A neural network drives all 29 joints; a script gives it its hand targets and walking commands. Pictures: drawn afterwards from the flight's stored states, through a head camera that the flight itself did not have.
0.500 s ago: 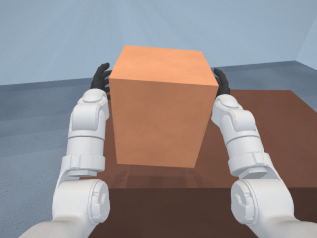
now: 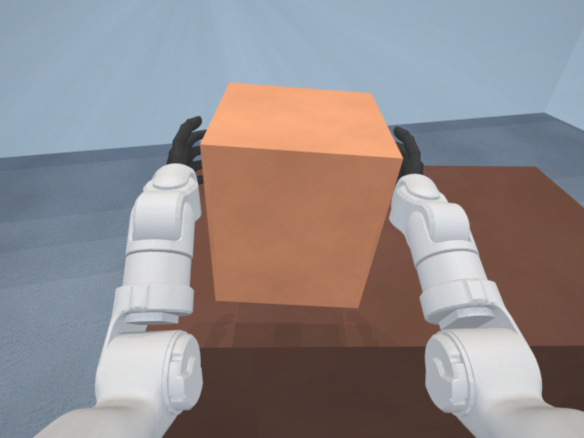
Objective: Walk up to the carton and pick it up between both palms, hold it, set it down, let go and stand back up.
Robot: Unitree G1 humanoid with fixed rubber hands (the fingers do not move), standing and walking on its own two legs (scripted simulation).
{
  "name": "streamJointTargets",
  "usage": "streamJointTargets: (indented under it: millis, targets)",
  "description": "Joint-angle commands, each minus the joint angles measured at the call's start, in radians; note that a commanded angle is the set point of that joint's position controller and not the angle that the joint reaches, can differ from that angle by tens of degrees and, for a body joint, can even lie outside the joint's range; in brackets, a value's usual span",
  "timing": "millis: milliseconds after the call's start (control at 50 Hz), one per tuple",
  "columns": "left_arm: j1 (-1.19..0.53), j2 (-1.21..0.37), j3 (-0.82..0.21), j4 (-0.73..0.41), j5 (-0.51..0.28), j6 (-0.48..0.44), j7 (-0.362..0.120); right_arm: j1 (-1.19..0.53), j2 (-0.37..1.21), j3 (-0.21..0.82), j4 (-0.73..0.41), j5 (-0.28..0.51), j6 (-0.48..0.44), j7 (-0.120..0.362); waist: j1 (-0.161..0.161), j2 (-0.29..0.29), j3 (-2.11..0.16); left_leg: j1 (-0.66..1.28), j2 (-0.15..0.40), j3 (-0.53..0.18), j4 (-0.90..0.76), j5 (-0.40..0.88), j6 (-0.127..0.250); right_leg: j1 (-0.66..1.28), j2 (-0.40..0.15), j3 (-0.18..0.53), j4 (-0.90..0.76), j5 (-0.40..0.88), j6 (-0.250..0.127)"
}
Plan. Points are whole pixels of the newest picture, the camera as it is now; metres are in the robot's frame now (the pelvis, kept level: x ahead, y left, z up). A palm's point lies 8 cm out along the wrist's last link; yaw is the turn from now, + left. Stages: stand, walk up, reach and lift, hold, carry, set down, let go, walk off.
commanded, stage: hold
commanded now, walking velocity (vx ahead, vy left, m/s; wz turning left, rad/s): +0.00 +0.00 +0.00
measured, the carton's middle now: (294, 195) +0.40 +0.02 +0.19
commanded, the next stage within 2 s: none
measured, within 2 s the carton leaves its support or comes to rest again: neither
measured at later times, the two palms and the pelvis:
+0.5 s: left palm (182, 173) +0.37 +0.17 +0.24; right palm (406, 183) +0.37 -0.13 +0.23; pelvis +0.00 +0.00 +0.00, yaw +0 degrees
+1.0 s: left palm (182, 173) +0.37 +0.17 +0.24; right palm (406, 183) +0.37 -0.13 +0.23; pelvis +0.00 +0.00 +0.00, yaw +0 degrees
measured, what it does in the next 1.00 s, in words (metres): stands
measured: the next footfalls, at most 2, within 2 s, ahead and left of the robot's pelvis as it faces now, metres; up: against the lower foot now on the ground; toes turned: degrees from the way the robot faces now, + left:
none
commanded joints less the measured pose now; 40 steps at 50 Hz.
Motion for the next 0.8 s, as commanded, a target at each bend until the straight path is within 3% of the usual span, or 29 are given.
streamJointTargets:
  millis: [0, 780]
  targets:
    - [-0.686, -0.696, -0.389, -0.204, -0.065, -0.027, -0.162, -0.950, 0.550, 0.496, -0.387, 0.240, -0.027, 0.109, -0.021, 0.043, -0.358, 0.323, -0.051, 0.032, -0.046, 0.066, 0.025, 0.179, 0.059, 0.034, -0.150, 0.145, 0.044]
    - [-0.683, -0.697, -0.390, -0.193, -0.070, -0.028, -0.162, -0.958, 0.551, 0.493, -0.388, 0.236, -0.029, 0.110, -0.020, 0.038, -0.360, 0.321, -0.050, 0.032, -0.048, 0.057, 0.027, 0.173, 0.059, 0.033, -0.151, 0.135, 0.043]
